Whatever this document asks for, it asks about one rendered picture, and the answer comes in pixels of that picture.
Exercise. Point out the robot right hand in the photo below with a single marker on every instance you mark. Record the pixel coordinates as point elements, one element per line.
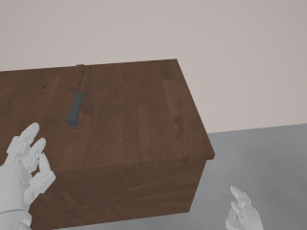
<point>248,217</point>

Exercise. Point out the counter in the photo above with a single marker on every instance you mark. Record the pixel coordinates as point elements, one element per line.
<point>139,149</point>

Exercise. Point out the robot left hand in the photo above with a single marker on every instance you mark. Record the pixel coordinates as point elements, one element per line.
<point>15,173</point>

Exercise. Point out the left robot forearm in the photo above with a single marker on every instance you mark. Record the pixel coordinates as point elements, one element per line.
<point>17,219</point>

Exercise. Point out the tap lever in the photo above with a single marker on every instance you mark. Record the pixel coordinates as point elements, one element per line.
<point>72,120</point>

